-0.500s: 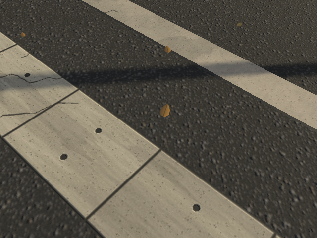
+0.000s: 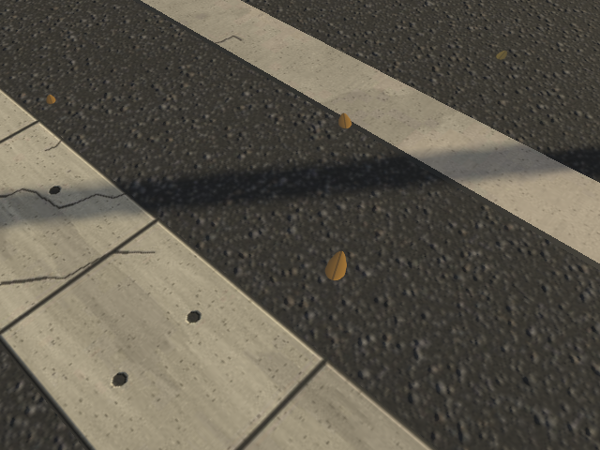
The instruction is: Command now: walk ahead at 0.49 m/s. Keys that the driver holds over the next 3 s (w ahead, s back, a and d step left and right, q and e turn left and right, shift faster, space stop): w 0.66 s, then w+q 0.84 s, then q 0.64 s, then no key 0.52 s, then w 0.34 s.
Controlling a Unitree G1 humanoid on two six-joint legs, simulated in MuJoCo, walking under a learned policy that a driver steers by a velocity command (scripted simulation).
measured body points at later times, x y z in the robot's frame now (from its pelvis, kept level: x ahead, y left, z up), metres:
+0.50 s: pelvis +0.28 +0.08 +0.00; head +0.31 +0.09 +0.45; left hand +0.37 +0.36 -0.13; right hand +0.39 -0.20 -0.10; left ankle +0.32 +0.16 -0.74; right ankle +0.23 -0.09 -0.66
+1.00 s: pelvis +0.55 +0.03 -0.01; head +0.58 +0.02 +0.44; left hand +0.68 +0.31 -0.10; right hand +0.62 -0.25 -0.14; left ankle +0.43 +0.15 -0.65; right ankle +0.62 -0.07 -0.74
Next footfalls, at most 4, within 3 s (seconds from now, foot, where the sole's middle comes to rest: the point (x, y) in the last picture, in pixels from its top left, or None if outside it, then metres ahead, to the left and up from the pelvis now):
0.34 left None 0.36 0.16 -0.78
0.88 right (354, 367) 0.66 -0.07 -0.78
1.38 left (226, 292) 0.87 0.25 -0.78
1.86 right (248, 209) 1.15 0.21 -0.78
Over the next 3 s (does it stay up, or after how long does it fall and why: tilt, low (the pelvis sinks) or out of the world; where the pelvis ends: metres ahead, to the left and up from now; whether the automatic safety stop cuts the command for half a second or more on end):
stays up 0.99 0.30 -0.01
